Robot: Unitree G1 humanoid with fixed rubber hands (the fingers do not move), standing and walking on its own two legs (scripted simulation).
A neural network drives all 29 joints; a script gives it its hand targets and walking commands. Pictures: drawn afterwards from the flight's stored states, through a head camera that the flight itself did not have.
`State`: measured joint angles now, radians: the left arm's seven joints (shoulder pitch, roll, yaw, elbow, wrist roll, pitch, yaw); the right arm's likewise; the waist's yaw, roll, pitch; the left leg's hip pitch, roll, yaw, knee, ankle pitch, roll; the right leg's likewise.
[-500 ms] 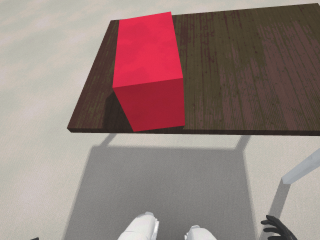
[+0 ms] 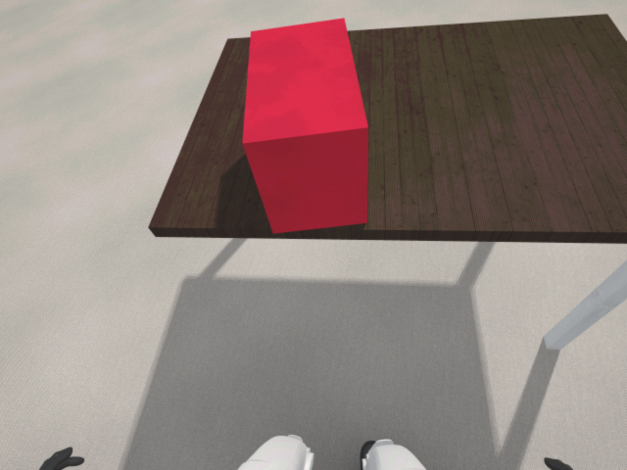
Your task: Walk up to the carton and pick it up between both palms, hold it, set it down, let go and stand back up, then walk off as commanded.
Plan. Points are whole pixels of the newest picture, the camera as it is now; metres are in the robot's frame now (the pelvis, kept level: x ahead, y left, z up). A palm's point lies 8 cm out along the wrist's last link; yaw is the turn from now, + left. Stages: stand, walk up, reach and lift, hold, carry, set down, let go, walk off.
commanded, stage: walk off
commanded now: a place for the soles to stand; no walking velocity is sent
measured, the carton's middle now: (308, 126) +0.68 +0.05 +0.01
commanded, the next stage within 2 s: none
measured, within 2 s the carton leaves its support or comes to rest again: neither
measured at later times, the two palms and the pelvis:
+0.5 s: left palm out of the picture +0.01 +0.42 -0.12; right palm out of the picture +0.06 -0.21 -0.08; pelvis -0.06 +0.09 -0.01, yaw +1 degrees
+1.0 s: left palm out of the picture -0.09 +0.38 -0.05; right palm out of the picture -0.02 -0.27 -0.13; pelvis -0.15 +0.04 -0.01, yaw +2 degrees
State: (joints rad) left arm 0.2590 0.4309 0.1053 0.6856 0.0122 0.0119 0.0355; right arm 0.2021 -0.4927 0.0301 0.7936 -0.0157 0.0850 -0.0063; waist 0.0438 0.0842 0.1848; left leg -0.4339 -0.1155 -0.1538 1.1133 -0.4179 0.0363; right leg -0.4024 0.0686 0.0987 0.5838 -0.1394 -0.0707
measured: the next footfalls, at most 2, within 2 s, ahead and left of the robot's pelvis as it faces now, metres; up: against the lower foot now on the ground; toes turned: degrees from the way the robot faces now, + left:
left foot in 0.18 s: -0.03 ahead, +0.19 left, +0.00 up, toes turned -7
right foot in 0.74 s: -0.02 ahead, -0.04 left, +0.00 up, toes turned +10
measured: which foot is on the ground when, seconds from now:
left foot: up 0.00-0.16, down 0.18-0.76, up 0.78-1.00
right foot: down 0.00-0.20, up 0.22-0.72, down 0.74-1.00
